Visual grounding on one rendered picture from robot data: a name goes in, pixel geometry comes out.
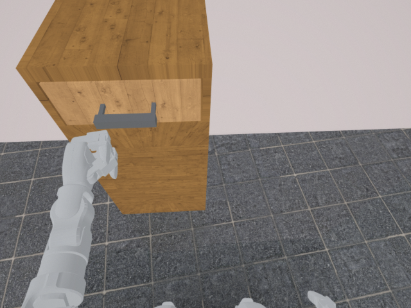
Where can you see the handle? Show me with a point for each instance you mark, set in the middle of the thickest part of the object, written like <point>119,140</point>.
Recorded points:
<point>108,121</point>

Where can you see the robot left forearm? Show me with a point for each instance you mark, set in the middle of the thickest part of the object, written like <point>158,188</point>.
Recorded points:
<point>60,280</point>

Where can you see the left robot hand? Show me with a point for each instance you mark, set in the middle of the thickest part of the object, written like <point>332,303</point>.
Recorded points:
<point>78,159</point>

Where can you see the right robot hand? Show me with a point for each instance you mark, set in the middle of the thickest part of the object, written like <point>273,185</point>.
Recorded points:
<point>321,301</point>

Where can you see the drawer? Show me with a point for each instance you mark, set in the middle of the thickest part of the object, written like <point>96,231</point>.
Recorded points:
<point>77,102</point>

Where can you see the cabinet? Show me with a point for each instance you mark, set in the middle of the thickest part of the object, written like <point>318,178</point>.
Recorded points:
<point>160,169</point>

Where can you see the robot right shin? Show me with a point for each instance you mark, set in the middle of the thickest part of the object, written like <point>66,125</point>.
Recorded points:
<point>246,300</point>

